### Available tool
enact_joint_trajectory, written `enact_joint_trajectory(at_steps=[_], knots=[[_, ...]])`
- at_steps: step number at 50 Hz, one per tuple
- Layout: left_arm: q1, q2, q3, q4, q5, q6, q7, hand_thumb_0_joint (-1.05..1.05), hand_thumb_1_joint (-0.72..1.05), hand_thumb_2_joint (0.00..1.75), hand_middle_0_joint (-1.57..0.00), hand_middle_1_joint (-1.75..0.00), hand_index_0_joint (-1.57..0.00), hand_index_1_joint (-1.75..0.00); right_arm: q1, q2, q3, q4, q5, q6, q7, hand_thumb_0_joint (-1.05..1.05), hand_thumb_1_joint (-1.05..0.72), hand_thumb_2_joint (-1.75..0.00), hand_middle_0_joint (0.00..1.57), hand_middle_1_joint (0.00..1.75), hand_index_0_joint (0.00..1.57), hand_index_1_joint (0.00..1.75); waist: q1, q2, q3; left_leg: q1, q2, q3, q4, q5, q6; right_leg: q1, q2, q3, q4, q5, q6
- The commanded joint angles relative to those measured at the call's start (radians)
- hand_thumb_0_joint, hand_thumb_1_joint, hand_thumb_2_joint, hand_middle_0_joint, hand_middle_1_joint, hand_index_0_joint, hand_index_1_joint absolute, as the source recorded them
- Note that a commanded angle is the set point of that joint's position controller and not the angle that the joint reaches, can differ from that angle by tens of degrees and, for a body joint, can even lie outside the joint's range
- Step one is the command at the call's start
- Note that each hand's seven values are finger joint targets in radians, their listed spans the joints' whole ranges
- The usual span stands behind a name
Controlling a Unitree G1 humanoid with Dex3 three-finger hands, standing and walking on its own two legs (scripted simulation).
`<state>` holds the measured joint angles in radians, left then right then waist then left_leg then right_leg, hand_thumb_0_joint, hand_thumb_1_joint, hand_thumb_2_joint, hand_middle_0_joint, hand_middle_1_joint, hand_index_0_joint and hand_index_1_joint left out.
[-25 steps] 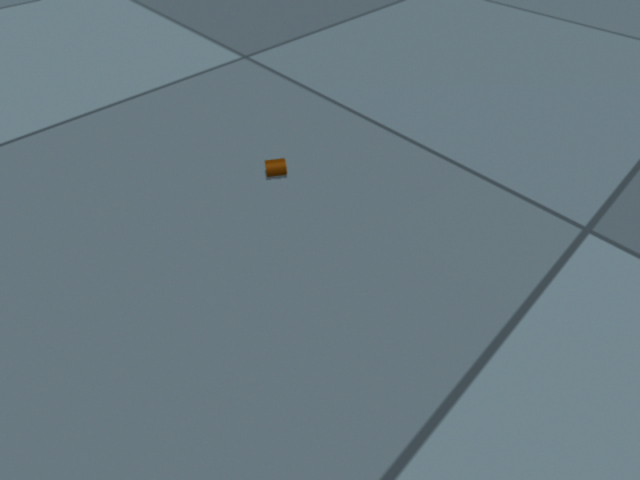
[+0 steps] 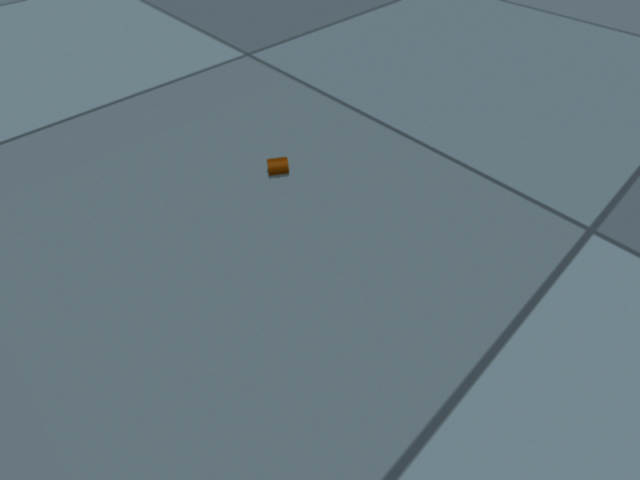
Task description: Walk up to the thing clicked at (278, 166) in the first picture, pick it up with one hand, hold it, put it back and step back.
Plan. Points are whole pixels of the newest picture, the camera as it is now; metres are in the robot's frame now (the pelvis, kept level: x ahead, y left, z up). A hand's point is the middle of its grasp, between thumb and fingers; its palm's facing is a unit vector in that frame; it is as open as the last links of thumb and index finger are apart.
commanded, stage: stand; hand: left
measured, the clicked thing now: (277, 166) +1.65 +0.26 -0.74
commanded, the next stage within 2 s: walk up in 0.62 s
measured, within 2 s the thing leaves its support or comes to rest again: neither
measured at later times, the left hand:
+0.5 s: hand out of the picture +0.08 +0.25 -0.16, palm faces -0.02 -0.94 -0.35, open 7.3 cm
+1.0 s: hand out of the picture +0.07 +0.33 -0.18, palm faces +0.12 -0.92 -0.36, open 7.3 cm
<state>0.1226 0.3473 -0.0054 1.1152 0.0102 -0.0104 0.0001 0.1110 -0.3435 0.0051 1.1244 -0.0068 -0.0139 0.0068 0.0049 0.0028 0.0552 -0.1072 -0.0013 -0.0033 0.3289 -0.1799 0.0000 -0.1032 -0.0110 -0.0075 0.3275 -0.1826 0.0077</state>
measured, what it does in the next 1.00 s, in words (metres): walks ahead: left foot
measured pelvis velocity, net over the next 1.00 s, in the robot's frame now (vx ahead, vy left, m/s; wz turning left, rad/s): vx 0.10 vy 0.03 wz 0.12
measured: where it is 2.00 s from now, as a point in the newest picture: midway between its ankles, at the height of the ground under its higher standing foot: (324, 363)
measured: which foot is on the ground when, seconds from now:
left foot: down 0.00-0.76, up 0.78-0.96, down 0.98-1.00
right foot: down 0.00-1.00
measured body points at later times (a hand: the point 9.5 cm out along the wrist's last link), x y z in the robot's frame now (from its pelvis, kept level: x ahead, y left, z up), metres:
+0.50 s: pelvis +0.01 +0.00 +0.00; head +0.02 +0.00 +0.45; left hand +0.08 +0.30 -0.13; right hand +0.08 -0.30 -0.13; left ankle +0.00 +0.12 -0.75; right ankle +0.00 -0.12 -0.75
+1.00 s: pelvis +0.10 +0.03 -0.03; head +0.11 +0.06 +0.42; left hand +0.06 +0.38 -0.15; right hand +0.24 -0.29 -0.11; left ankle +0.17 +0.16 -0.75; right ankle +0.00 -0.12 -0.75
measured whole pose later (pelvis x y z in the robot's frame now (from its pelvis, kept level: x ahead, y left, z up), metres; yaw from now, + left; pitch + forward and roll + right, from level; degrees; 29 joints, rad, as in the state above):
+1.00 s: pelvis +0.10 +0.03 -0.03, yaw +7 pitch -2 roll -1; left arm 0.31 0.47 0.09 0.99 0.04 -0.03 -0.08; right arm 0.21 -0.43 -0.10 0.96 -0.03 -0.08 0.08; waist 0.06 -0.04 0.07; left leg -0.38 0.05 0.05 0.60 -0.19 0.02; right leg -0.02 -0.08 -0.11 0.54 -0.46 -0.01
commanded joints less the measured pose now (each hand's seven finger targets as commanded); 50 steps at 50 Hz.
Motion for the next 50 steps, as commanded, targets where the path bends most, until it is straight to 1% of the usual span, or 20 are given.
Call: enact_joint_trajectory(at_steps=[1,6,11,19,30,31,32,34,36,37,38,39,40,41,43,46,47,48,49,50], knots=[[-0.040,0.205,0.039,-0.062,0.000,-0.020,0.010,0.00,0.90,0.90,-0.20,-0.30,-0.20,-0.30,-0.033,-0.215,-0.038,-0.060,-0.002,-0.020,-0.019,0.00,-0.90,-0.90,0.20,0.30,0.20,0.30,-0.003,0.000,-0.074,0.007,0.121,-0.098,-0.049,0.139,0.027,0.004,-0.119,0.096,-0.047,0.136,-0.033],[-0.046,0.210,0.040,-0.065,-0.002,-0.022,0.011,0.00,0.90,0.90,-0.20,-0.30,-0.20,-0.30,-0.034,-0.219,-0.040,-0.061,-0.002,-0.020,-0.017,0.00,-0.90,-0.90,0.20,0.30,0.20,0.30,-0.005,0.001,-0.091,0.022,0.126,-0.099,-0.045,0.157,0.026,0.009,-0.123,0.096,-0.046,0.141,-0.035],[-0.045,0.213,0.041,-0.060,0.000,-0.022,0.011,0.00,0.90,0.90,-0.20,-0.30,-0.20,-0.30,-0.032,-0.212,-0.038,-0.057,-0.001,-0.017,-0.017,0.00,-0.90,-0.90,0.20,0.30,0.20,0.30,-0.008,-0.017,-0.053,0.000,0.117,-0.102,-0.059,0.094,0.024,-0.015,-0.118,0.099,-0.062,0.094,-0.032],[-0.039,0.209,0.041,-0.061,-0.001,-0.024,0.012,0.00,0.90,0.90,-0.20,-0.30,-0.20,-0.30,-0.032,-0.217,-0.040,-0.061,0.001,-0.021,-0.017,0.00,-0.90,-0.90,0.20,0.30,0.20,0.30,-0.006,-0.008,-0.094,0.029,0.128,-0.098,-0.043,0.180,0.029,0.023,-0.124,0.093,-0.042,0.177,-0.034],[-0.034,0.207,0.040,-0.060,0.000,-0.023,0.011,0.00,0.90,0.90,-0.20,-0.30,-0.20,-0.30,-0.036,-0.219,-0.040,-0.060,0.001,-0.019,-0.018,0.00,-0.90,-0.90,0.20,0.30,0.20,0.30,-0.004,-0.005,-0.084,0.024,0.127,-0.100,-0.046,0.168,0.027,0.020,-0.121,0.092,-0.050,0.167,-0.033],[-0.004,0.319,0.126,-0.116,0.026,-0.036,-0.028,0.00,0.90,0.90,-0.20,-0.30,-0.20,-0.30,0.054,-0.309,-0.111,-0.107,-0.014,-0.038,0.008,0.00,-0.90,-0.90,0.20,0.30,0.20,0.30,0.009,-0.048,-0.181,-0.037,0.096,-0.153,0.020,-0.398,0.113,0.065,-0.061,0.037,0.066,-0.378,-0.060],[-0.017,0.310,0.129,-0.119,0.036,-0.035,-0.041,0.00,0.90,0.90,-0.20,-0.30,-0.20,-0.30,0.040,-0.328,-0.123,-0.109,-0.022,-0.042,0.020,0.00,-0.90,-0.90,0.20,0.30,0.20,0.30,0.016,-0.006,-0.083,-0.151,0.116,-0.198,0.011,-0.549,0.129,-0.031,-0.076,0.068,0.115,-0.511,-0.077],[-0.014,0.270,0.134,-0.158,0.038,-0.041,-0.060,0.00,0.90,0.90,-0.20,-0.30,-0.20,-0.30,-0.005,-0.308,-0.128,-0.159,-0.026,-0.049,0.032,0.00,-0.90,-0.90,0.20,0.30,0.20,0.30,0.042,0.044,0.046,-0.256,0.153,-0.273,0.022,-0.531,0.146,-0.153,-0.098,0.102,0.163,-0.483,-0.098],[0.068,0.271,0.146,-0.156,0.038,-0.050,-0.061,0.00,0.90,0.90,-0.20,-0.30,-0.20,-0.30,-0.045,-0.274,-0.129,-0.199,-0.026,-0.062,0.034,0.00,-0.90,-0.90,0.20,0.30,0.20,0.30,0.092,0.026,0.025,-0.337,0.120,-0.236,0.085,-0.381,0.105,-0.025,-0.116,0.128,0.105,-0.391,-0.120],[0.173,0.303,0.159,-0.134,0.039,-0.054,-0.057,0.00,0.90,0.90,-0.20,-0.30,-0.20,-0.30,-0.088,-0.250,-0.124,-0.231,-0.025,-0.065,0.037,0.00,-0.90,-0.90,0.20,0.30,0.20,0.30,0.141,-0.028,-0.037,-0.451,0.047,-0.131,0.196,-0.311,0.060,0.165,-0.159,0.206,-0.004,-0.451,-0.151],[0.209,0.360,0.177,-0.124,0.045,-0.056,-0.054,0.00,0.90,0.90,-0.20,-0.30,-0.20,-0.30,-0.138,-0.214,-0.116,-0.260,-0.021,-0.063,0.035,0.00,-0.90,-0.90,0.20,0.30,0.20,0.30,0.172,-0.204,-0.001,-0.680,-0.039,0.029,0.397,-0.292,0.038,0.304,-0.306,0.413,-0.184,-0.606,-0.212],[0.155,0.390,0.181,-0.169,0.051,-0.061,-0.054,0.00,0.90,0.90,-0.20,-0.30,-0.20,-0.30,-0.129,-0.231,-0.118,-0.266,-0.031,-0.065,0.028,0.00,-0.90,-0.90,0.20,0.30,0.20,0.30,0.155,-0.183,0.054,-0.719,0.037,-0.016,0.523,-0.338,0.028,0.239,-0.447,0.529,-0.252,-0.602,-0.274],[0.103,0.367,0.175,-0.199,0.045,-0.063,-0.058,0.00,0.90,0.90,-0.20,-0.30,-0.20,-0.30,-0.086,-0.267,-0.122,-0.249,-0.030,-0.067,0.034,0.00,-0.90,-0.90,0.20,0.30,0.20,0.30,0.113,-0.084,0.077,-0.674,0.067,-0.047,0.545,-0.310,0.028,0.181,-0.428,0.504,-0.250,-0.601,-0.285],[0.067,0.353,0.166,-0.217,0.043,-0.066,-0.058,0.00,0.90,0.90,-0.20,-0.30,-0.20,-0.30,-0.054,-0.276,-0.126,-0.241,-0.026,-0.070,0.044,0.00,-0.90,-0.90,0.20,0.30,0.20,0.30,0.085,-0.074,0.108,-0.629,0.099,-0.053,0.521,-0.296,0.027,0.137,-0.394,0.429,-0.235,-0.534,-0.285],[0.023,0.346,0.157,-0.236,0.041,-0.071,-0.060,0.00,0.90,0.90,-0.20,-0.30,-0.20,-0.30,-0.013,-0.268,-0.128,-0.241,-0.021,-0.077,0.056,0.00,-0.90,-0.90,0.20,0.30,0.20,0.30,0.050,-0.136,0.122,-0.528,0.132,-0.063,0.423,-0.282,0.021,0.077,-0.333,0.259,-0.204,-0.381,-0.250],[-0.006,0.340,0.148,-0.261,0.032,-0.064,-0.070,0.00,0.90,0.90,-0.20,-0.30,-0.20,-0.30,0.060,-0.261,-0.136,-0.230,-0.014,-0.081,0.069,0.00,-0.90,-0.90,0.20,0.30,0.20,0.30,0.009,-0.126,0.044,-0.253,0.073,0.031,0.234,-0.093,0.023,-0.036,-0.217,0.029,-0.083,-0.236,-0.178],[-0.009,0.335,0.142,-0.263,0.025,-0.058,-0.075,0.00,0.90,0.90,-0.20,-0.30,-0.20,-0.30,0.138,-0.252,-0.144,-0.208,-0.012,-0.081,0.066,0.00,-0.90,-0.90,0.20,0.30,0.20,0.30,-0.033,-0.092,0.002,-0.075,0.024,0.096,0.158,0.005,0.021,-0.111,-0.170,-0.056,0.031,-0.145,-0.155],[0.015,0.302,0.127,-0.269,0.024,-0.054,-0.077,0.00,0.90,0.90,-0.20,-0.30,-0.20,-0.30,0.245,-0.283,-0.165,-0.180,-0.019,-0.079,0.053,0.00,-0.90,-0.90,0.20,0.30,0.20,0.30,-0.081,-0.008,-0.081,0.155,-0.015,0.111,0.186,0.015,0.037,-0.226,-0.126,-0.114,0.208,-0.018,-0.131],[0.056,0.258,0.111,-0.270,0.020,-0.048,-0.074,0.00,0.90,0.90,-0.20,-0.30,-0.20,-0.30,0.358,-0.325,-0.190,-0.163,-0.031,-0.079,0.037,0.00,-0.90,-0.90,0.20,0.30,0.20,0.30,-0.133,0.120,-0.149,0.362,0.013,0.031,0.198,-0.120,0.070,-0.398,-0.072,-0.162,0.479,-0.052,-0.107],[0.065,0.193,0.101,-0.300,0.018,-0.050,-0.073,0.00,0.90,0.90,-0.20,-0.30,-0.20,-0.30,0.440,-0.454,-0.214,-0.178,-0.041,-0.084,0.023,0.00,-0.90,-0.90,0.20,0.30,0.20,0.30,-0.160,0.360,-0.174,0.388,0.311,-0.531,-0.040,-0.491,0.168,-0.619,0.054,-0.111,0.760,-0.408,-0.066]])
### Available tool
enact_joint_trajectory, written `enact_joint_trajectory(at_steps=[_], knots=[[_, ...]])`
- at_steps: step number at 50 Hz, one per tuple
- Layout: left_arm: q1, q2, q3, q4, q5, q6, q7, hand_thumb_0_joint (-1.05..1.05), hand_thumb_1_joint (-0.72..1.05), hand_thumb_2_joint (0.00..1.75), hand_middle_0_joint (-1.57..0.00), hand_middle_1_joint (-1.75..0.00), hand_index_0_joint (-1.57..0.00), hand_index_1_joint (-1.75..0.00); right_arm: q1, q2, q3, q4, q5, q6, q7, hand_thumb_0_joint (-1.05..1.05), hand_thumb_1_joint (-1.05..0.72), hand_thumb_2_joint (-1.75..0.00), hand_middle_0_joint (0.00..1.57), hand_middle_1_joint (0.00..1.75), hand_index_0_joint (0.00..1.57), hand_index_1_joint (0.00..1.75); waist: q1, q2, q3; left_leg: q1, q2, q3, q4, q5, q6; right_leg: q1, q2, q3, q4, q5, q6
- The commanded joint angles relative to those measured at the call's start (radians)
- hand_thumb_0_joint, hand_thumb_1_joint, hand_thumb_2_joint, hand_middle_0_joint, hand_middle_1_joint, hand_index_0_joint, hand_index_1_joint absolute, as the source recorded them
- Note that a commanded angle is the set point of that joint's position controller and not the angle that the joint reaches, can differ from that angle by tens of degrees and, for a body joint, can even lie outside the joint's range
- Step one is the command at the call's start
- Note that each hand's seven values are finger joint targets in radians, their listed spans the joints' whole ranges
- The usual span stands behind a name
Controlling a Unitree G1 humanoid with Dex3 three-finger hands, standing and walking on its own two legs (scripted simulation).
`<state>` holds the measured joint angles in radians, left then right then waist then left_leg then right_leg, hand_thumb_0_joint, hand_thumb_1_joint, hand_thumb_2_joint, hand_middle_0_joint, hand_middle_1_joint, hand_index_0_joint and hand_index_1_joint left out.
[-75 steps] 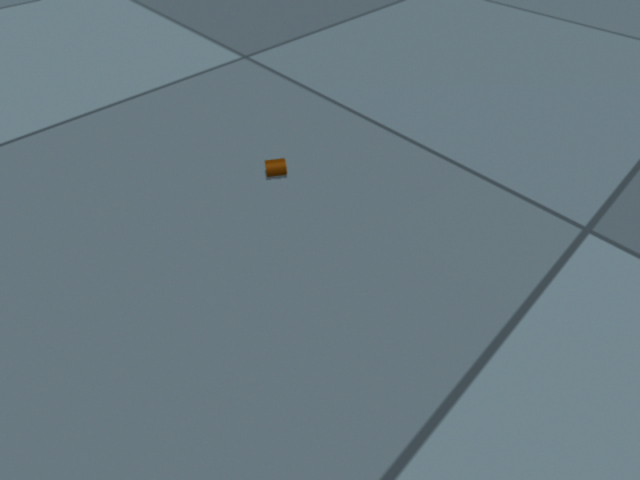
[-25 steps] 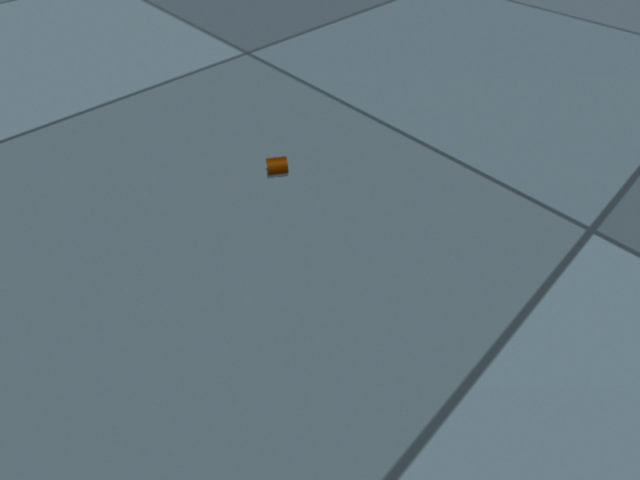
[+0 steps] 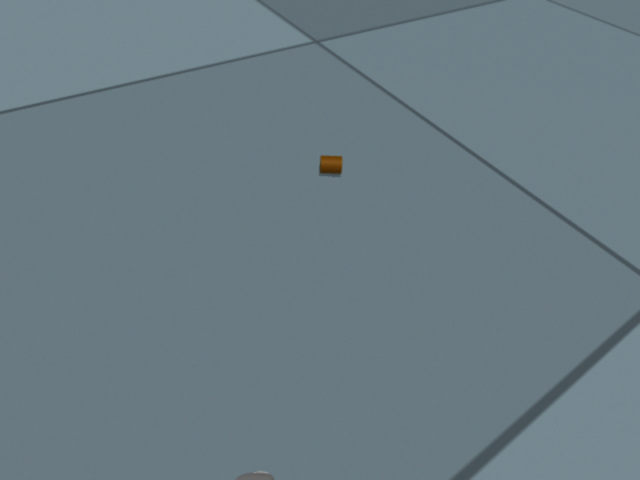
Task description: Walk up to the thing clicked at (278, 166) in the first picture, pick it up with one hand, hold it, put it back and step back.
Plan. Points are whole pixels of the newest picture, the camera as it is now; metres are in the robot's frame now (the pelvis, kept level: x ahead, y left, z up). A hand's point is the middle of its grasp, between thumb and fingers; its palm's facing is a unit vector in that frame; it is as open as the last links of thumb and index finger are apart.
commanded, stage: walk up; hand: left
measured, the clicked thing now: (331, 164) +1.57 +0.04 -0.72
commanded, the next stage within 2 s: none
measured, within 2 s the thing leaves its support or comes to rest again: neither
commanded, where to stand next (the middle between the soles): +1.18 -0.24 m, yaw +6 degrees
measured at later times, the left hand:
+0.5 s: hand (210, 316) +0.38 +0.22 -0.11, palm faces +0.02 -0.92 -0.38, open 7.3 cm
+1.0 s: hand (238, 261) +0.53 +0.21 -0.16, palm faces +0.00 -0.95 -0.30, open 7.3 cm
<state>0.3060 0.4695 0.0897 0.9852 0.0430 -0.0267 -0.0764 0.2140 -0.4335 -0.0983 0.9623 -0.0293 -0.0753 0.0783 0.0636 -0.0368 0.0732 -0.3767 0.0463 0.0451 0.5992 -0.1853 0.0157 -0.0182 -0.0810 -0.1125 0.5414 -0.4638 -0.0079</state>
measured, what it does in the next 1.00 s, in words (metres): walks ahead: right foot, then left foot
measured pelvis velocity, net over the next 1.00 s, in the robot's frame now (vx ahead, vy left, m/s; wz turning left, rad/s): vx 0.50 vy -0.07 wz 0.04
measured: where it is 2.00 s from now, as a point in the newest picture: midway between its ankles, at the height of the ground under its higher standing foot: (384, 280)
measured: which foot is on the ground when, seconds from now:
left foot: down 0.00-0.44, up 0.46-0.80, down 0.82-1.00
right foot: down 0.00-0.00, up 0.02-0.40, down 0.42-0.84, up 0.86-1.00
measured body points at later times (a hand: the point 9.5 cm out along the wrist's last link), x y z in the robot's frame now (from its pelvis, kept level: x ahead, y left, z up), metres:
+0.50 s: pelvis +0.25 -0.06 -0.01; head +0.26 -0.07 +0.44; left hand +0.37 +0.27 -0.09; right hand +0.28 -0.39 -0.13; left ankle +0.12 +0.10 -0.66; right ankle +0.34 -0.18 -0.72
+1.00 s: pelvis +0.50 -0.07 +0.00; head +0.51 -0.03 +0.45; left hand +0.53 +0.26 -0.13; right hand +0.60 -0.39 -0.07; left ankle +0.54 +0.05 -0.72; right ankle +0.49 -0.21 -0.66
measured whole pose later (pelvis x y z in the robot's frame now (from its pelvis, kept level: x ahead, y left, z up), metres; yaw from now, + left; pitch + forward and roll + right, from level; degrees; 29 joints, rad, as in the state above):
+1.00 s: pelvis +0.50 -0.07 +0.00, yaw +2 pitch -3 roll +1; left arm 0.31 0.45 0.06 0.89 0.01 -0.01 -0.07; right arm 0.29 -0.40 -0.05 0.83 0.00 -0.12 0.03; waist 0.01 -0.10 0.07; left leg -0.29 0.05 0.13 0.58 -0.24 0.03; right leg -0.45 -0.05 0.03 1.10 -0.37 -0.03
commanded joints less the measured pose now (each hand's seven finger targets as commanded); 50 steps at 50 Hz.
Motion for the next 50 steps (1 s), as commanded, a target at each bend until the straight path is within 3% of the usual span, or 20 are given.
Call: enact_joint_trajectory(at_steps=[1,4,7,13,17,20,21,22,23,24,28,32,36,38,40,41,42,43,47,50], knots=[[-0.143,0.181,0.024,-0.173,-0.011,-0.032,0.011,0.00,0.90,0.90,-0.20,-0.30,-0.20,-0.30,0.253,-0.403,-0.117,-0.065,0.021,-0.026,-0.043,0.00,-0.90,-0.90,0.20,0.30,0.20,0.30,-0.197,0.250,-0.188,0.536,0.379,-0.836,-0.437,-0.645,0.264,-0.679,0.064,0.185,0.624,-0.126,-0.056],[-0.088,0.200,0.020,-0.110,-0.035,-0.036,0.014,0.00,0.90,0.90,-0.20,-0.30,-0.20,-0.30,0.101,-0.293,-0.066,-0.116,0.029,-0.034,-0.055,0.00,-0.90,-0.90,0.20,0.30,0.20,0.30,-0.094,0.090,-0.029,0.368,0.294,-0.506,-0.360,-0.368,0.228,-0.676,-0.054,0.215,0.591,0.078,-0.033],[-0.043,0.186,0.028,-0.092,-0.021,-0.026,-0.010,0.00,0.90,0.90,-0.20,-0.30,-0.20,-0.30,0.070,-0.263,-0.047,-0.129,0.032,-0.046,-0.048,0.00,-0.90,-0.90,0.20,0.30,0.20,0.30,-0.065,0.137,0.001,0.212,0.228,-0.299,-0.397,-0.218,0.201,-0.552,-0.070,0.166,0.439,0.146,0.004],[-0.189,0.158,0.035,-0.160,-0.017,-0.026,-0.045,0.00,0.90,0.90,-0.20,-0.30,-0.20,-0.30,0.071,-0.292,-0.054,-0.148,0.029,-0.060,-0.048,0.00,-0.90,-0.90,0.20,0.30,0.20,0.30,-0.083,0.170,0.043,0.136,0.202,-0.190,-0.420,-0.277,0.180,-0.479,-0.071,0.115,0.153,0.322,0.000],[-0.241,0.137,0.041,-0.174,-0.018,-0.031,-0.046,0.00,0.90,0.90,-0.20,-0.30,-0.20,-0.30,0.096,-0.285,-0.050,-0.140,0.023,-0.054,-0.053,0.00,-0.90,-0.90,0.20,0.30,0.20,0.30,-0.083,0.152,0.017,0.182,0.187,-0.137,-0.329,0.019,0.151,-0.389,-0.016,0.045,0.075,0.319,-0.016],[-0.046,0.168,0.073,-0.130,-0.018,-0.038,-0.026,0.00,0.90,0.90,-0.20,-0.30,-0.20,-0.30,0.105,-0.251,-0.033,-0.149,0.023,-0.045,-0.068,0.00,-0.90,-0.90,0.20,0.30,0.20,0.30,0.042,0.040,-0.117,0.141,0.123,-0.032,0.072,0.389,0.092,-0.044,0.059,0.010,-0.004,0.244,-0.059],[0.115,0.233,0.106,-0.098,-0.006,-0.045,-0.009,0.00,0.90,0.90,-0.20,-0.30,-0.20,-0.30,0.144,-0.189,-0.010,-0.152,0.026,-0.042,-0.067,0.00,-0.90,-0.90,0.20,0.30,0.20,0.30,0.113,-0.145,-0.195,-0.027,0.047,0.018,0.399,0.242,0.055,0.147,-0.028,0.149,-0.064,0.084,-0.090],[0.145,0.315,0.113,-0.107,-0.016,-0.051,0.004,0.00,0.90,0.90,-0.20,-0.30,-0.20,-0.30,0.179,-0.107,0.018,-0.192,0.038,-0.045,-0.071,0.00,-0.90,-0.90,0.20,0.30,0.20,0.30,0.084,-0.359,-0.203,-0.286,-0.096,0.003,0.601,-0.306,0.032,0.238,-0.297,0.613,-0.260,-0.125,-0.154],[0.071,0.322,0.104,-0.134,-0.031,-0.044,0.005,0.00,0.90,0.90,-0.20,-0.30,-0.20,-0.30,0.116,-0.218,-0.012,-0.179,0.033,-0.037,-0.080,0.00,-0.90,-0.90,0.20,0.30,0.20,0.30,0.081,-0.215,-0.166,-0.310,-0.041,-0.090,0.702,-0.326,0.040,0.129,-0.356,0.732,-0.327,-0.246,-0.238],[-0.002,0.303,0.096,-0.155,-0.040,-0.043,0.008,0.00,0.90,0.90,-0.20,-0.30,-0.20,-0.30,0.101,-0.246,-0.016,-0.154,0.040,-0.034,-0.078,0.00,-0.90,-0.90,0.20,0.30,0.20,0.30,0.047,-0.114,-0.101,-0.291,0.005,-0.138,0.700,-0.253,0.050,0.026,-0.326,0.632,-0.324,-0.229,-0.250],[-0.094,0.201,0.056,-0.190,-0.033,-0.058,0.014,0.00,0.90,0.90,-0.20,-0.30,-0.20,-0.30,0.189,-0.212,-0.015,-0.093,0.023,-0.025,-0.049,0.00,-0.90,-0.90,0.20,0.30,0.20,0.30,-0.044,-0.126,0.000,-0.171,0.080,-0.079,0.485,-0.132,0.026,-0.209,-0.185,0.305,-0.322,0.018,-0.203],[-0.079,0.207,0.060,-0.222,-0.027,-0.068,0.009,0.00,0.90,0.90,-0.20,-0.30,-0.20,-0.30,0.107,-0.191,-0.013,-0.128,0.013,-0.023,-0.025,0.00,-0.90,-0.90,0.20,0.30,0.20,0.30,-0.030,-0.113,-0.001,-0.181,0.083,-0.025,0.244,-0.129,-0.014,-0.196,-0.187,0.218,-0.335,0.087,-0.242],[-0.057,0.202,0.052,-0.236,-0.023,-0.061,0.000,0.00,0.90,0.90,-0.20,-0.30,-0.20,-0.30,0.048,-0.173,-0.018,-0.152,0.015,-0.035,-0.023,0.00,-0.90,-0.90,0.20,0.30,0.20,0.30,-0.017,-0.057,-0.023,-0.054,0.049,0.026,0.053,0.015,-0.009,-0.205,-0.162,0.154,-0.268,0.178,-0.208],[-0.077,0.211,0.050,-0.240,-0.023,-0.054,-0.002,0.00,0.90,0.90,-0.20,-0.30,-0.20,-0.30,0.094,-0.171,-0.026,-0.140,0.018,-0.042,-0.026,0.00,-0.90,-0.90,0.20,0.30,0.20,0.30,-0.054,-0.034,-0.043,0.087,0.017,0.063,-0.009,0.079,0.001,-0.253,-0.147,0.115,-0.186,0.179,-0.188],[-0.039,0.158,0.025,-0.242,-0.019,-0.049,0.001,0.00,0.90,0.90,-0.20,-0.30,-0.20,-0.30,0.219,-0.214,-0.045,-0.109,0.014,-0.053,-0.042,0.00,-0.90,-0.90,0.20,0.30,0.20,0.30,-0.122,0.086,-0.119,0.358,-0.031,0.072,-0.035,0.010,0.034,-0.347,-0.078,0.043,0.092,0.375,-0.145],[0.003,0.102,0.008,-0.246,-0.028,-0.045,0.007,0.00,0.90,0.90,-0.20,-0.30,-0.20,-0.30,0.325,-0.279,-0.065,-0.098,-0.005,-0.059,-0.056,0.00,-0.90,-0.90,0.20,0.30,0.20,0.30,-0.171,0.253,-0.185,0.490,0.113,-0.155,-0.142,-0.190,0.093,-0.468,-0.008,0.002,0.400,0.311,-0.103],[0.049,0.068,0.005,-0.250,-0.035,-0.039,0.010,0.00,0.90,0.90,-0.20,-0.30,-0.20,-0.30,0.344,-0.375,-0.084,-0.130,-0.005,-0.061,-0.070,0.00,-0.90,-0.90,0.20,0.30,0.20,0.30,-0.153,0.351,-0.197,0.581,0.395,-0.703,-0.302,-0.345,0.178,-0.707,0.136,0.059,0.606,-0.072,-0.043],[0.017,0.209,0.031,-0.234,-0.028,-0.028,0.025,0.00,0.90,0.90,-0.20,-0.30,-0.20,-0.30,0.300,-0.390,-0.092,-0.151,0.040,-0.058,-0.071,0.00,-0.90,-0.90,0.20,0.30,0.20,0.30,-0.164,0.167,-0.197,0.492,0.449,-0.794,-0.353,-0.391,0.244,-0.680,0.076,0.221,0.678,-0.070,-0.055],[0.050,0.186,0.031,-0.164,-0.038,-0.020,0.019,0.00,0.90,0.90,-0.20,-0.30,-0.20,-0.30,0.137,-0.261,-0.037,-0.176,0.040,-0.062,-0.076,0.00,-0.90,-0.90,0.20,0.30,0.20,0.30,-0.068,0.138,-0.020,0.209,0.292,-0.287,-0.323,-0.078,0.182,-0.600,-0.035,0.222,0.606,0.105,-0.026],[0.042,0.153,0.029,-0.165,-0.031,-0.009,-0.008,0.00,0.90,0.90,-0.20,-0.30,-0.20,-0.30,0.114,-0.271,-0.037,-0.187,0.026,-0.071,-0.070,0.00,-0.90,-0.90,0.20,0.30,0.20,0.30,-0.058,0.181,-0.008,0.147,0.260,-0.158,-0.346,-0.034,0.199,-0.545,-0.054,0.164,0.460,0.158,0.006]])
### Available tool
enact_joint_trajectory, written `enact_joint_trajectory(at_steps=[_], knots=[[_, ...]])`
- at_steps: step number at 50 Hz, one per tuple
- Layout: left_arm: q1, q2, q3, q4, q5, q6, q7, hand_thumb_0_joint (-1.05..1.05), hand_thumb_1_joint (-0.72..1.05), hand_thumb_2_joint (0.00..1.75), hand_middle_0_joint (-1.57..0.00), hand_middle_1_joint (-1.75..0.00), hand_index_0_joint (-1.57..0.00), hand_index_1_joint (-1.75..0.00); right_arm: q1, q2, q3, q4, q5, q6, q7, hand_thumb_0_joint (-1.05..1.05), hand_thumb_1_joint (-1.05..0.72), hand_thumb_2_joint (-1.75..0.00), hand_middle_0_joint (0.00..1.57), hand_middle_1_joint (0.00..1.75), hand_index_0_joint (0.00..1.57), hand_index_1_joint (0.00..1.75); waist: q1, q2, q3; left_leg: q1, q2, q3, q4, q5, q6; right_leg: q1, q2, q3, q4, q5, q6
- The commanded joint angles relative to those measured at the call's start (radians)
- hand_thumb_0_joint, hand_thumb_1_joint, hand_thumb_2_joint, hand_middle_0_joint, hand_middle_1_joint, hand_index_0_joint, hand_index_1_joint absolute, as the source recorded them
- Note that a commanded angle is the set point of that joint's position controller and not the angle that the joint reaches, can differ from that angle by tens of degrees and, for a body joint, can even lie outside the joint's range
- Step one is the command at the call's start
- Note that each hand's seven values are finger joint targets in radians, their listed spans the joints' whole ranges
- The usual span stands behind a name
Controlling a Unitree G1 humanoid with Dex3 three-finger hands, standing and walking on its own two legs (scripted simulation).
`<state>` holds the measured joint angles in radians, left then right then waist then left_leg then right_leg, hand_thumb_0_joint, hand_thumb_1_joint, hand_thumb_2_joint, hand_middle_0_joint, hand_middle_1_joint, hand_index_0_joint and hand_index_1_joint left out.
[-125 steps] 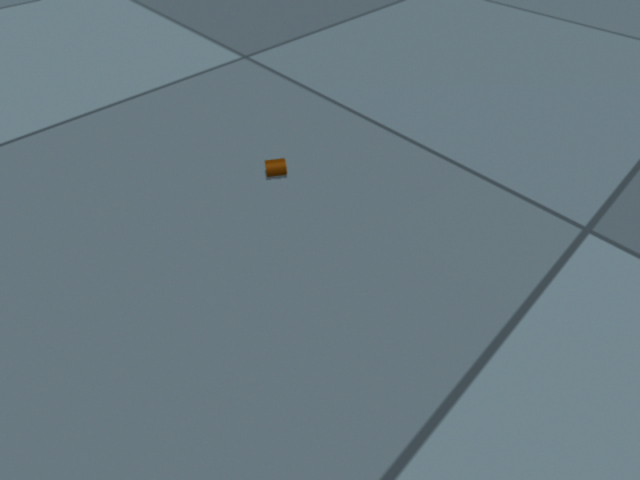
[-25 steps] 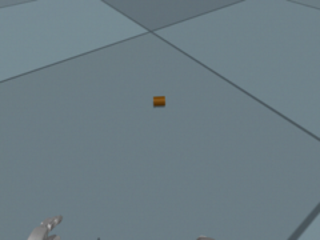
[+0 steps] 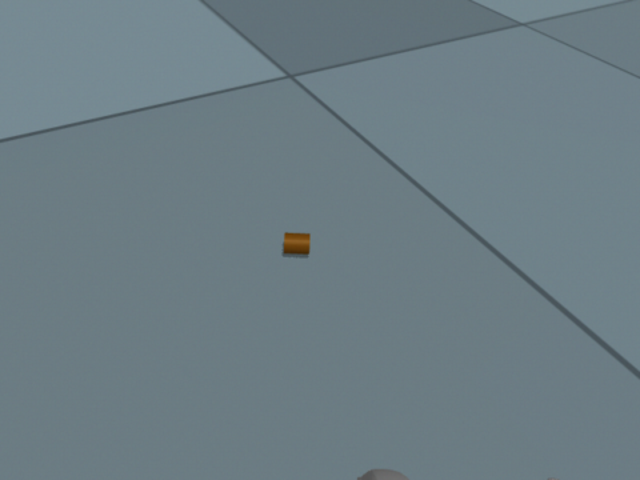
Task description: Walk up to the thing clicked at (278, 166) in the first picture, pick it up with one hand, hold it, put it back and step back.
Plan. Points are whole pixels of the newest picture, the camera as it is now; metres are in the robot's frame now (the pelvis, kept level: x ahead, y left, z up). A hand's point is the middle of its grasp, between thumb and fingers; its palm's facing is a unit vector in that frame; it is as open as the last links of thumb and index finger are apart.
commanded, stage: walk up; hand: left
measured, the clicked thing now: (296, 243) +1.08 +0.06 -0.72
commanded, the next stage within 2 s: none
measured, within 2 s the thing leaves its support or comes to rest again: neither
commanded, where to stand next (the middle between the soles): +0.68 -0.20 m, yaw +4 degrees
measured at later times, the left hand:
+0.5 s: hand (210, 388) +0.27 +0.17 -0.12, palm faces +0.00 -0.93 -0.37, open 7.3 cm
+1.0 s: hand (260, 287) +0.46 +0.12 -0.14, palm faces -0.07 -0.94 -0.34, open 7.3 cm
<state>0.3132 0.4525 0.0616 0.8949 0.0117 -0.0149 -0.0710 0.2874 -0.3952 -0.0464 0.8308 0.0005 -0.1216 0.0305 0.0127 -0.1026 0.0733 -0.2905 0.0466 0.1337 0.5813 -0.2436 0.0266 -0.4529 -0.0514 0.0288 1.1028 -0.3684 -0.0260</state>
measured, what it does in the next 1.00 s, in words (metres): walks ahead: right foot, then left foot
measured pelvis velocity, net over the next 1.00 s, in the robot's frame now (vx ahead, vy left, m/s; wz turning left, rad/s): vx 0.39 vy -0.16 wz -0.01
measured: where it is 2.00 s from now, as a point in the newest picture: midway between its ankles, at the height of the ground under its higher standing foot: (375, 355)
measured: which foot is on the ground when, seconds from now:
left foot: down 0.00-0.28, up 0.30-0.62, down 0.64-1.00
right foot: up 0.00-0.24, down 0.26-0.66, up 0.68-1.00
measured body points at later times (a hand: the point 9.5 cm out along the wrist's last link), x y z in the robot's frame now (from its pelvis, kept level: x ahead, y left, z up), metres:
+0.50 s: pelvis +0.21 -0.10 +0.01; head +0.22 -0.12 +0.46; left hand +0.27 +0.22 -0.09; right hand +0.28 -0.43 -0.11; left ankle +0.27 +0.04 -0.68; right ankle +0.22 -0.20 -0.73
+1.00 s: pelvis +0.39 -0.16 +0.00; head +0.40 -0.15 +0.45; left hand +0.47 +0.17 -0.11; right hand +0.43 -0.50 -0.09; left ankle +0.38 +0.00 -0.73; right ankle +0.49 -0.32 -0.71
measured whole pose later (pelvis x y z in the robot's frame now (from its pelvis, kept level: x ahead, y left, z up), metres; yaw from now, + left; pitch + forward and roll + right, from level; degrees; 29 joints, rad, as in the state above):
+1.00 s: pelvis +0.39 -0.16 +0.00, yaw +0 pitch -2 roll +2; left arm 0.27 0.44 0.08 0.87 0.02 -0.01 -0.10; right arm 0.35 -0.45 -0.05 0.86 -0.01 -0.10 0.03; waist -0.02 -0.05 0.06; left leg -0.20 0.10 0.11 0.57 -0.32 -0.01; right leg -0.47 -0.13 -0.01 0.71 -0.26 -0.01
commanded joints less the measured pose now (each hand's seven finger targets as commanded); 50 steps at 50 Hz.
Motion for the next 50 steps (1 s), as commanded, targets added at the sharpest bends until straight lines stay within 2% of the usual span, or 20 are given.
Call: enact_joint_trajectory(at_steps=[1,7,11,12,13,14,15,16,19,23,26,30,31,32,33,34,37,40,45,50], knots=[[-0.002,0.169,0.059,-0.082,0.004,-0.019,-0.021,0.00,0.90,0.90,-0.20,-0.30,-0.20,-0.30,0.051,-0.314,-0.090,-0.056,-0.005,-0.026,-0.020,0.00,-0.90,-0.90,0.20,0.30,0.20,0.30,-0.021,0.243,-0.001,0.054,0.251,-0.231,-0.342,-0.002,0.188,-0.109,-0.086,0.006,-0.148,0.074,0.029],[-0.132,0.144,0.064,-0.106,0.008,-0.025,-0.047,0.00,0.90,0.90,-0.20,-0.30,-0.20,-0.30,0.049,-0.336,-0.097,-0.051,-0.002,-0.017,-0.018,0.00,-0.90,-0.90,0.20,0.30,0.20,0.30,-0.039,0.236,-0.016,0.045,0.220,-0.153,-0.292,-0.026,0.152,0.001,-0.067,-0.069,-0.433,0.213,0.013],[-0.030,0.170,0.089,-0.067,0.014,-0.037,-0.035,0.00,0.90,0.90,-0.20,-0.30,-0.20,-0.30,0.018,-0.317,-0.088,-0.055,-0.003,0.000,-0.023,0.00,-0.90,-0.90,0.20,0.30,0.20,0.30,0.043,0.168,-0.096,0.001,0.197,-0.104,-0.051,0.115,0.107,0.275,0.012,-0.145,-0.518,0.169,-0.012],[0.077,0.208,0.109,-0.035,0.015,-0.046,-0.023,0.00,0.90,0.90,-0.20,-0.30,-0.20,-0.30,0.054,-0.266,-0.069,-0.049,-0.007,0.004,-0.026,0.00,-0.90,-0.90,0.20,0.30,0.20,0.30,0.091,0.031,-0.149,-0.067,0.140,-0.061,0.190,0.135,0.081,0.433,0.012,-0.099,-0.558,0.098,-0.026],[0.168,0.303,0.138,-0.032,0.024,-0.056,-0.007,0.00,0.90,0.90,-0.20,-0.30,-0.20,-0.30,0.082,-0.182,-0.038,-0.071,-0.002,0.004,-0.024,0.00,-0.90,-0.90,0.20,0.30,0.20,0.30,0.128,-0.227,-0.162,-0.264,0.026,-0.001,0.506,-0.015,0.031,0.534,-0.186,0.217,-0.714,-0.111,-0.084],[0.138,0.354,0.132,-0.059,0.007,-0.057,0.001,0.00,0.90,0.90,-0.20,-0.30,-0.20,-0.30,0.046,-0.211,-0.040,-0.082,0.010,0.011,-0.031,0.00,-0.90,-0.90,0.20,0.30,0.20,0.30,0.119,-0.250,-0.124,-0.457,-0.049,-0.045,0.617,-0.277,0.012,0.528,-0.367,0.576,-0.897,-0.213,-0.187],[0.080,0.334,0.125,-0.078,-0.004,-0.051,0.003,0.00,0.90,0.90,-0.20,-0.30,-0.20,-0.30,-0.004,-0.276,-0.059,-0.060,-0.001,0.019,-0.038,0.00,-0.90,-0.90,0.20,0.30,0.20,0.30,0.104,-0.098,-0.053,-0.425,0.027,-0.156,0.667,-0.252,0.017,0.386,-0.377,0.553,-0.889,-0.241,-0.227],[0.018,0.300,0.115,-0.093,-0.013,-0.049,0.008,0.00,0.90,0.90,-0.20,-0.30,-0.20,-0.30,0.021,-0.279,-0.062,-0.035,0.013,0.023,-0.033,0.00,-0.90,-0.90,0.20,0.30,0.20,0.30,0.070,-0.043,-0.020,-0.390,0.055,-0.192,0.643,-0.176,0.019,0.318,-0.317,0.423,-0.882,-0.224,-0.208],[-0.062,0.225,0.089,-0.116,-0.003,-0.056,0.014,0.00,0.90,0.90,-0.20,-0.30,-0.20,-0.30,0.120,-0.260,-0.060,0.031,0.006,0.025,-0.012,0.00,-0.90,-0.90,0.20,0.30,0.20,0.30,0.000,-0.107,-0.009,-0.279,0.084,-0.142,0.474,-0.079,0.005,0.217,-0.183,0.159,-0.854,-0.062,-0.171],[-0.025,0.222,0.089,-0.141,0.007,-0.063,0.011,0.00,0.90,0.90,-0.20,-0.30,-0.20,-0.30,0.052,-0.232,-0.056,0.014,-0.013,0.025,0.004,0.00,-0.90,-0.90,0.20,0.30,0.20,0.30,0.030,-0.073,-0.005,-0.271,0.073,-0.099,0.260,-0.076,-0.027,0.221,-0.202,0.107,-0.856,-0.005,-0.219],[0.006,0.213,0.082,-0.155,0.008,-0.060,0.009,0.00,0.90,0.90,-0.20,-0.30,-0.20,-0.30,0.004,-0.208,-0.054,-0.009,-0.015,0.015,0.004,0.00,-0.90,-0.90,0.20,0.30,0.20,0.30,0.051,-0.036,-0.031,-0.217,0.047,-0.074,0.118,0.000,-0.024,0.269,-0.200,0.078,-0.800,0.119,-0.208],[-0.040,0.212,0.068,-0.177,0.005,-0.044,0.005,0.00,0.90,0.90,-0.20,-0.30,-0.20,-0.30,0.066,-0.207,-0.066,0.001,-0.011,0.000,-0.003,0.00,-0.90,-0.90,0.20,0.30,0.20,0.30,-0.018,0.018,-0.040,0.057,-0.016,-0.011,-0.030,0.090,-0.002,0.129,-0.168,0.002,-0.661,0.110,-0.164],[-0.034,0.184,0.051,-0.183,0.007,-0.043,0.006,0.00,0.90,0.90,-0.20,-0.30,-0.20,-0.30,0.123,-0.237,-0.080,0.018,-0.011,-0.005,-0.013,0.00,-0.90,-0.90,0.20,0.30,0.20,0.30,-0.055,0.084,-0.071,0.213,-0.029,-0.036,-0.035,0.068,0.018,0.042,-0.140,-0.025,-0.551,0.179,-0.137],[-0.017,0.132,0.034,-0.191,0.004,-0.044,0.009,0.00,0.90,0.90,-0.20,-0.30,-0.20,-0.30,0.217,-0.291,-0.097,0.034,-0.019,-0.012,-0.027,0.00,-0.90,-0.90,0.20,0.30,0.20,0.30,-0.100,0.229,-0.130,0.350,0.064,-0.198,-0.121,-0.097,0.062,-0.050,-0.065,-0.091,-0.304,0.190,-0.097],[0.018,0.078,0.028,-0.199,-0.001,-0.040,0.007,0.00,0.90,0.90,-0.20,-0.30,-0.20,-0.30,0.269,-0.399,-0.123,0.014,-0.030,-0.014,-0.037,0.00,-0.90,-0.90,0.20,0.30,0.20,0.30,-0.103,0.403,-0.152,0.467,0.351,-0.706,-0.275,-0.317,0.158,-0.291,0.074,-0.108,-0.033,-0.142,-0.030],[0.018,0.203,0.058,-0.171,0.004,-0.023,0.022,0.00,0.90,0.90,-0.20,-0.30,-0.20,-0.30,0.235,-0.415,-0.127,-0.009,0.002,-0.010,-0.039,0.00,-0.90,-0.90,0.20,0.30,0.20,0.30,-0.105,0.235,-0.126,0.357,0.435,-0.854,-0.345,-0.441,0.237,-0.280,0.036,0.041,0.058,-0.187,-0.028],[0.017,0.200,0.059,-0.132,0.001,-0.022,0.024,0.00,0.90,0.90,-0.20,-0.30,-0.20,-0.30,0.117,-0.322,-0.091,-0.033,0.004,-0.008,-0.044,0.00,-0.90,-0.90,0.20,0.30,0.20,0.30,-0.040,0.164,-0.025,0.204,0.317,-0.527,-0.308,-0.143,0.200,-0.248,-0.034,0.103,0.067,-0.025,-0.010],[0.067,0.176,0.059,-0.097,0.007,-0.013,0.003,0.00,0.90,0.90,-0.20,-0.30,-0.20,-0.30,0.063,-0.308,-0.083,-0.043,0.000,-0.012,-0.038,0.00,-0.90,-0.90,0.20,0.30,0.20,0.30,-0.008,0.238,-0.024,0.084,0.267,-0.306,-0.294,-0.030,0.195,-0.131,-0.069,0.038,-0.073,0.012,0.021],[-0.049,0.154,0.063,-0.115,0.009,-0.010,-0.026,0.00,0.90,0.90,-0.20,-0.30,-0.20,-0.30,0.062,-0.343,-0.094,-0.048,-0.012,-0.014,-0.021,0.00,-0.90,-0.90,0.20,0.30,0.20,0.30,-0.042,0.281,0.004,-0.004,0.220,-0.218,-0.329,-0.210,0.181,-0.046,-0.073,-0.041,-0.305,0.110,0.027],[-0.003,0.164,0.078,-0.078,0.013,-0.031,-0.023,0.00,0.90,0.90,-0.20,-0.30,-0.20,-0.30,-0.003,-0.336,-0.087,-0.056,-0.011,0.008,-0.018,0.00,-0.90,-0.90,0.20,0.30,0.20,0.30,0.023,0.228,-0.051,-0.088,0.199,-0.163,-0.164,-0.198,0.135,0.222,-0.008,-0.123,-0.490,0.131,0.001]])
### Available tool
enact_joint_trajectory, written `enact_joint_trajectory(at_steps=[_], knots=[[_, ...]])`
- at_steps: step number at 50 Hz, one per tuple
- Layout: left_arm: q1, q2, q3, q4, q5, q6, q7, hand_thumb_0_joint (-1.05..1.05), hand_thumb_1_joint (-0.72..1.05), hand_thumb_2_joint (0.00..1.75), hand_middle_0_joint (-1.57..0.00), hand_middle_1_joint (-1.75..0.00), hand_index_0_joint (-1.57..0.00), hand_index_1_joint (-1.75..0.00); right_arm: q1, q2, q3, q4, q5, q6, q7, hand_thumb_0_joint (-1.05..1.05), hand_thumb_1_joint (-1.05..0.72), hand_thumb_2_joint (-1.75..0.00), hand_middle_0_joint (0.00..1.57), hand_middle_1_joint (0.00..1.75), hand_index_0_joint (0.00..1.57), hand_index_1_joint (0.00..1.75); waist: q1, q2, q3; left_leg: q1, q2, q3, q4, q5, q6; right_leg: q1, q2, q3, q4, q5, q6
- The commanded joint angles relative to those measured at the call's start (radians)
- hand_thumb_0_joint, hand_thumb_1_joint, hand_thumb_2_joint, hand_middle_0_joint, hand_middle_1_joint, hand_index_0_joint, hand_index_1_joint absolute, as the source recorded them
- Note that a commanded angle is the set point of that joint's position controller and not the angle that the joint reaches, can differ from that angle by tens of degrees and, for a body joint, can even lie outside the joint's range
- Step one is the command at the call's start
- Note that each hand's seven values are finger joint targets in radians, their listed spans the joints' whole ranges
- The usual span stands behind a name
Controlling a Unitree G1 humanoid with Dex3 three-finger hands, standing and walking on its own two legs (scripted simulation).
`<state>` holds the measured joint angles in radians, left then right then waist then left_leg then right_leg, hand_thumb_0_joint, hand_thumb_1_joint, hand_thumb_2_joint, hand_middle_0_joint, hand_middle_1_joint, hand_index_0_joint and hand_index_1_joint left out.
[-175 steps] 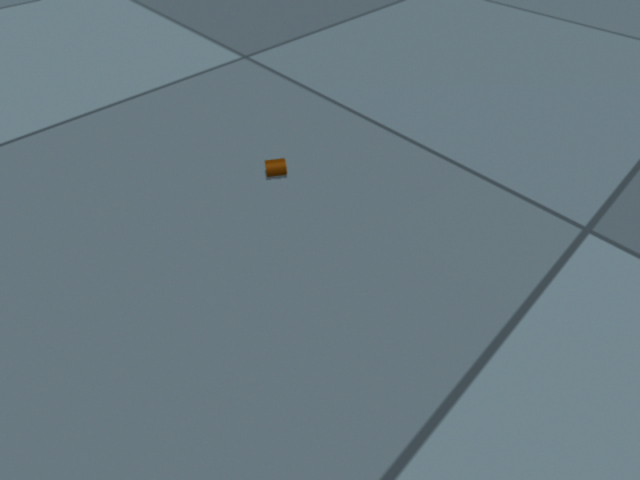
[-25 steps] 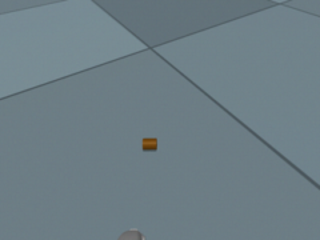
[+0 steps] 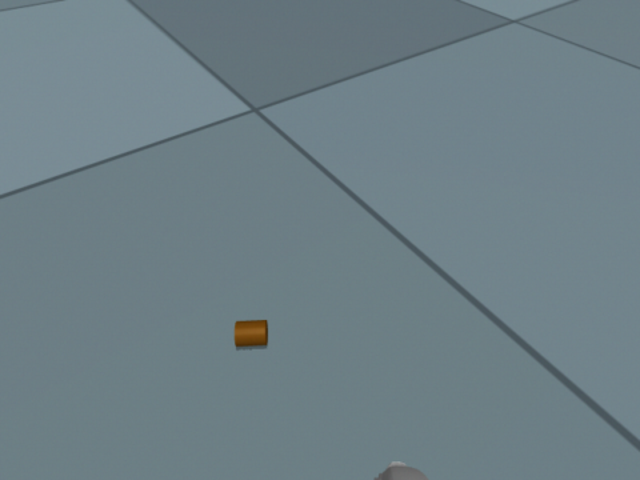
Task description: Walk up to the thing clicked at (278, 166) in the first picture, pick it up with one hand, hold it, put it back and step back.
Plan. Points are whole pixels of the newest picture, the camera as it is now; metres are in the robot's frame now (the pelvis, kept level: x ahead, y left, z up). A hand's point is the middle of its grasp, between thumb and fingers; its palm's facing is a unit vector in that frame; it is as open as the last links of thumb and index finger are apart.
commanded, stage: walk up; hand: left
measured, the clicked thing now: (251, 333) +0.69 +0.23 -0.72
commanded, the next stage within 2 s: none
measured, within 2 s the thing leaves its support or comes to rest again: neither
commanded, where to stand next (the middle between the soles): +0.29 -0.04 m, yaw +4 degrees
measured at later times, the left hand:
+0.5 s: hand out of the picture +0.16 +0.22 -0.16, palm faces +0.06 -0.94 -0.35, open 7.3 cm
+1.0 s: hand (192, 402) +0.27 +0.21 -0.14, palm faces +0.05 -0.89 -0.44, open 7.3 cm
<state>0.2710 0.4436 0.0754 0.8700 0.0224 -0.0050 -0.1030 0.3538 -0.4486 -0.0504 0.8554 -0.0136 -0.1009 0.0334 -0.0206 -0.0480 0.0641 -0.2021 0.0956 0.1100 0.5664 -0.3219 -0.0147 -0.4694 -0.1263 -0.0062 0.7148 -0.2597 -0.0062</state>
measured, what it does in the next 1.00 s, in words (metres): walks ahead: right foot, then left foot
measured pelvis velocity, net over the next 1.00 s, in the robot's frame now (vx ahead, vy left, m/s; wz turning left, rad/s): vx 0.21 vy -0.08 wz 0.09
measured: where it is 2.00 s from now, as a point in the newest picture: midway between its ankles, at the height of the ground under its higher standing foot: outside the picture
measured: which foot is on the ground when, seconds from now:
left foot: down 0.00-0.06, up 0.08-0.44, down 0.46-1.00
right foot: up 0.00-0.02, down 0.04-0.48, up 0.50-0.76, down 0.78-1.00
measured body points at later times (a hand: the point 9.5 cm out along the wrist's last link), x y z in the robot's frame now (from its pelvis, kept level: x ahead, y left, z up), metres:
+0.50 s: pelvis +0.17 -0.05 -0.01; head +0.19 -0.03 +0.44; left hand +0.15 +0.27 -0.13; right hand +0.29 -0.36 -0.11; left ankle +0.25 +0.06 -0.73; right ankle +0.12 -0.16 -0.72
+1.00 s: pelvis +0.21 -0.08 -0.01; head +0.24 -0.09 +0.43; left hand +0.27 +0.25 -0.11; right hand +0.33 -0.38 -0.15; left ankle +0.21 +0.06 -0.72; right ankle +0.28 -0.21 -0.73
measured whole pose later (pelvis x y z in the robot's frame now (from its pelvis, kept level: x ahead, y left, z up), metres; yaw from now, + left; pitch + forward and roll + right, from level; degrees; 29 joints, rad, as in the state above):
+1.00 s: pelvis +0.21 -0.08 -0.01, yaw +5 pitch -2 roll +0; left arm 0.17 0.39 0.02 0.94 0.03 -0.04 0.01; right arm 0.16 -0.41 -0.03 0.96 0.00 0.03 0.02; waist 0.02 0.04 0.10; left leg -0.36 0.03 0.01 0.77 -0.48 0.02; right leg -0.40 -0.08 -0.04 0.71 -0.28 0.02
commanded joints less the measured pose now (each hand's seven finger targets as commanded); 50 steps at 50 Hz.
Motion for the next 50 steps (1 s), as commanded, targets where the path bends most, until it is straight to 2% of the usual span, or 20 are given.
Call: enact_joint_trajectory(at_steps=[1,2,3,4,6,9,18,22,23,24,25,28,31,35,38,39,40,41,48,50], knots=[[0.090,0.194,0.074,-0.034,0.006,-0.049,0.016,0.00,0.90,0.90,-0.20,-0.30,-0.20,-0.30,-0.045,-0.244,-0.068,-0.075,-0.002,-0.007,-0.023,0.00,-0.90,-0.90,0.20,0.30,0.20,0.30,0.080,0.093,-0.070,-0.217,0.116,-0.104,-0.014,-0.081,0.157,0.344,0.085,-0.080,-0.124,-0.018,-0.023],[0.178,0.233,0.093,-0.007,0.009,-0.059,0.029,0.00,0.90,0.90,-0.20,-0.30,-0.20,-0.30,-0.013,-0.183,-0.046,-0.074,-0.006,-0.002,-0.024,0.00,-0.90,-0.90,0.20,0.30,0.20,0.30,0.127,-0.081,-0.105,-0.311,0.053,-0.045,0.243,-0.045,0.130,0.484,0.073,-0.018,-0.199,-0.130,-0.042],[0.237,0.330,0.113,-0.018,0.013,-0.069,0.046,0.00,0.90,0.90,-0.20,-0.30,-0.20,-0.30,-0.022,-0.089,-0.013,-0.109,0.008,-0.005,-0.022,0.00,-0.90,-0.90,0.20,0.30,0.20,0.30,0.154,-0.359,-0.088,-0.530,-0.089,0.011,0.545,-0.185,0.062,0.526,-0.183,0.446,-0.433,-0.330,-0.134],[0.186,0.353,0.103,-0.038,-0.001,-0.069,0.048,0.00,0.90,0.90,-0.20,-0.30,-0.20,-0.30,-0.076,-0.188,-0.041,-0.103,0.004,0.005,-0.038,0.00,-0.90,-0.90,0.20,0.30,0.20,0.30,0.146,-0.243,-0.034,-0.566,-0.071,-0.118,0.619,-0.236,0.049,0.427,-0.295,0.641,-0.505,-0.362,-0.245],[0.089,0.291,0.084,-0.068,-0.022,-0.067,0.058,0.00,0.90,0.90,-0.20,-0.30,-0.20,-0.30,-0.035,-0.215,-0.048,-0.046,0.022,0.008,-0.034,0.00,-0.90,-0.90,0.20,0.30,0.20,0.30,0.086,-0.079,0.013,-0.515,-0.019,-0.190,0.606,-0.104,0.048,0.354,-0.233,0.445,-0.456,-0.212,-0.232],[0.045,0.237,0.064,-0.077,-0.021,-0.074,0.064,0.00,0.90,0.90,-0.20,-0.30,-0.20,-0.30,0.032,-0.198,-0.046,0.002,0.012,0.005,-0.018,0.00,-0.90,-0.90,0.20,0.30,0.20,0.30,0.043,-0.133,-0.005,-0.394,0.009,-0.142,0.452,-0.042,0.041,0.274,-0.155,0.217,-0.417,0.000,-0.223],[0.095,0.236,0.052,-0.113,-0.014,-0.081,0.063,0.00,0.90,0.90,-0.20,-0.30,-0.20,-0.30,-0.106,-0.134,-0.045,-0.066,0.000,0.008,0.011,0.00,-0.90,-0.90,0.20,0.30,0.20,0.30,0.081,-0.088,-0.019,-0.269,-0.043,-0.051,0.105,0.085,0.039,0.310,-0.155,0.103,-0.377,0.139,-0.207],[0.047,0.186,0.015,-0.130,-0.020,-0.072,0.071,0.00,0.90,0.90,-0.20,-0.30,-0.20,-0.30,0.033,-0.162,-0.064,-0.022,-0.002,-0.002,-0.006,0.00,-0.90,-0.90,0.20,0.30,0.20,0.30,-0.034,0.056,-0.089,0.135,-0.097,-0.032,-0.054,0.146,0.084,0.120,-0.082,-0.025,-0.082,0.288,-0.133],[0.078,0.126,-0.007,-0.132,-0.028,-0.072,0.076,0.00,0.90,0.90,-0.20,-0.30,-0.20,-0.30,0.091,-0.224,-0.084,-0.018,-0.011,-0.004,-0.020,0.00,-0.90,-0.90,0.20,0.30,0.20,0.30,-0.058,0.222,-0.155,0.279,0.052,-0.257,-0.127,0.117,0.142,0.002,0.002,-0.092,0.173,0.227,-0.068],[0.117,0.095,-0.008,-0.130,-0.033,-0.062,0.080,0.00,0.90,0.90,-0.20,-0.30,-0.20,-0.30,0.107,-0.297,-0.100,-0.051,-0.012,-0.004,-0.031,0.00,-0.90,-0.90,0.20,0.30,0.20,0.30,-0.045,0.303,-0.162,0.343,0.304,-0.685,-0.242,0.113,0.250,-0.190,0.150,-0.086,0.322,-0.231,-0.019],[0.107,0.200,0.016,-0.102,-0.022,-0.046,0.098,0.00,0.90,0.90,-0.20,-0.30,-0.20,-0.30,0.086,-0.313,-0.106,-0.055,0.023,0.004,-0.028,0.00,-0.90,-0.90,0.20,0.30,0.20,0.30,-0.043,0.172,-0.144,0.221,0.360,-0.715,-0.251,0.101,0.339,-0.142,0.088,0.016,0.425,-0.326,-0.029],[0.107,0.182,0.013,-0.070,-0.026,-0.037,0.099,0.00,0.90,0.90,-0.20,-0.30,-0.20,-0.30,-0.020,-0.223,-0.074,-0.073,0.020,0.011,-0.039,0.00,-0.90,-0.90,0.20,0.30,0.20,0.30,0.010,0.126,-0.033,0.060,0.235,-0.414,-0.225,0.283,0.264,-0.107,0.031,0.080,0.391,-0.225,-0.034],[0.163,0.151,0.008,-0.020,-0.021,-0.032,0.092,0.00,0.90,0.90,-0.20,-0.30,-0.20,-0.30,-0.118,-0.193,-0.051,-0.086,0.007,0.022,-0.039,0.00,-0.90,-0.90,0.20,0.30,0.20,0.30,0.042,0.201,-0.038,-0.094,0.143,-0.222,-0.199,0.322,0.234,0.044,0.041,0.006,0.220,-0.135,-0.010],[0.107,0.125,0.008,0.008,-0.027,-0.038,0.109,0.00,0.90,0.90,-0.20,-0.30,-0.20,-0.30,-0.156,-0.186,-0.038,-0.077,0.005,0.047,-0.033,0.00,-0.90,-0.90,0.20,0.30,0.20,0.30,0.035,0.233,-0.083,-0.160,0.137,-0.194,-0.089,0.413,0.224,0.170,0.084,-0.046,0.058,-0.041,0.005],[0.109,0.151,0.015,0.035,-0.015,-0.051,0.124,0.00,0.90,0.90,-0.20,-0.30,-0.20,-0.30,-0.228,-0.153,-0.025,-0.080,0.017,0.079,-0.028,0.00,-0.90,-0.90,0.20,0.30,0.20,0.30,0.075,0.170,-0.114,-0.237,0.075,-0.168,0.048,0.150,0.146,0.303,0.100,-0.040,-0.137,0.095,-0.013],[0.074,0.194,0.023,0.024,-0.004,-0.061,0.129,0.00,0.90,0.90,-0.20,-0.30,-0.20,-0.30,-0.189,-0.104,-0.012,-0.071,0.021,0.089,-0.027,0.00,-0.90,-0.90,0.20,0.30,0.20,0.30,0.061,0.024,-0.092,-0.304,0.023,-0.133,0.147,0.029,0.097,0.308,0.001,0.119,-0.233,0.057,-0.042],[0.004,0.275,0.031,0.000,0.004,-0.071,0.132,0.00,0.90,0.90,-0.20,-0.30,-0.20,-0.30,-0.168,-0.065,-0.001,-0.069,0.022,0.099,-0.029,0.00,-0.90,-0.90,0.20,0.30,0.20,0.30,0.026,-0.139,-0.054,-0.330,-0.071,-0.097,0.265,-0.145,0.040,0.190,-0.233,0.444,-0.395,-0.031,-0.136],[-0.055,0.322,0.038,-0.001,-0.003,-0.066,0.135,0.00,0.90,0.90,-0.20,-0.30,-0.20,-0.30,-0.191,-0.143,-0.027,-0.040,0.014,0.112,-0.038,0.00,-0.90,-0.90,0.20,0.30,0.20,0.30,0.038,-0.150,-0.027,-0.255,-0.053,-0.135,0.375,-0.264,0.040,0.073,-0.305,0.498,-0.400,-0.035,-0.245],[-0.103,0.237,0.020,0.020,0.005,-0.056,0.132,0.00,0.90,0.90,-0.20,-0.30,-0.20,-0.30,-0.167,-0.140,-0.033,0.063,0.011,0.103,-0.026,0.00,-0.90,-0.90,0.20,0.30,0.20,0.30,0.040,-0.162,-0.122,-0.174,-0.068,-0.103,0.178,-0.177,0.034,0.215,-0.137,0.222,-0.237,0.133,-0.169],[-0.155,0.209,0.008,0.018,-0.008,-0.042,0.126,0.00,0.90,0.90,-0.20,-0.30,-0.20,-0.30,-0.117,-0.125,-0.030,0.104,0.004,0.088,-0.031,0.00,-0.90,-0.90,0.20,0.30,0.20,0.30,-0.002,-0.135,-0.146,-0.025,-0.089,-0.076,-0.058,-0.005,0.035,0.154,-0.104,0.148,-0.149,0.153,-0.128]])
